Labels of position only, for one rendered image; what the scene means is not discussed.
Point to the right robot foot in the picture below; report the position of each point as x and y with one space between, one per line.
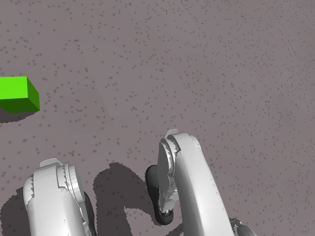
153 191

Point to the right robot hand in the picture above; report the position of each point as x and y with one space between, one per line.
240 229

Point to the carton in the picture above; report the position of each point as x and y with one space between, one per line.
17 94

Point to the left robot foot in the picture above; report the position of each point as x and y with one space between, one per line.
90 213

